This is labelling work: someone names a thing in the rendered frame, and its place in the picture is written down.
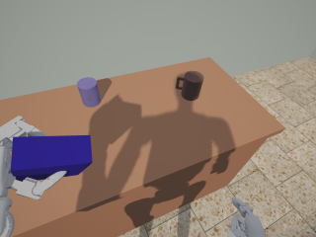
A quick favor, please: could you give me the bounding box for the robot left hand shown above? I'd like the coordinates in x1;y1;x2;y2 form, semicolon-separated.
0;116;67;200

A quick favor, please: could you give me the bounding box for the left robot forearm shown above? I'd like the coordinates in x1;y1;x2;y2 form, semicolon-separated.
0;197;15;237

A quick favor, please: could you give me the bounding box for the sponge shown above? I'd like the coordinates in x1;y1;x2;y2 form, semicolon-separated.
10;135;93;182

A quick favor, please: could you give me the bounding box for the table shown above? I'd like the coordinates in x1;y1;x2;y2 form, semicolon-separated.
0;57;285;237

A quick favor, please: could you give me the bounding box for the robot right hand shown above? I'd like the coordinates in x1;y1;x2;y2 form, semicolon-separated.
228;197;267;237

